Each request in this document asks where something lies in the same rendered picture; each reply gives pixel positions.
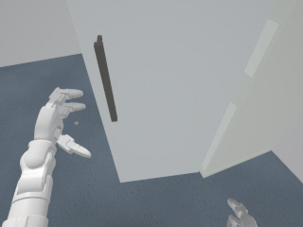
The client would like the handle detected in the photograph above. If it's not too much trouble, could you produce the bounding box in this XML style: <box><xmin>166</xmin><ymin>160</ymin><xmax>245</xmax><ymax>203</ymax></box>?
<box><xmin>94</xmin><ymin>35</ymin><xmax>117</xmax><ymax>122</ymax></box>

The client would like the fridge door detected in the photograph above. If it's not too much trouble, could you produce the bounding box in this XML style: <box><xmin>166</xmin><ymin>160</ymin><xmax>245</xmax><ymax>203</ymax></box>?
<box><xmin>66</xmin><ymin>0</ymin><xmax>276</xmax><ymax>183</ymax></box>

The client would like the right robot hand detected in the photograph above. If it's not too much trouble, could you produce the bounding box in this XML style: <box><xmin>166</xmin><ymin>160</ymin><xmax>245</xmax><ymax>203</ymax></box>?
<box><xmin>226</xmin><ymin>198</ymin><xmax>258</xmax><ymax>227</ymax></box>

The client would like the left robot hand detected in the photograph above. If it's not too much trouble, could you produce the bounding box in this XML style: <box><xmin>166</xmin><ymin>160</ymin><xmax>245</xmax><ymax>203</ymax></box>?
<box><xmin>34</xmin><ymin>87</ymin><xmax>92</xmax><ymax>158</ymax></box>

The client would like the left robot forearm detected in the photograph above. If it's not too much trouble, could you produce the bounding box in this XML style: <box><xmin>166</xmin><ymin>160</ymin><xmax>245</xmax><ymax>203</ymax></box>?
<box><xmin>2</xmin><ymin>139</ymin><xmax>57</xmax><ymax>227</ymax></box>

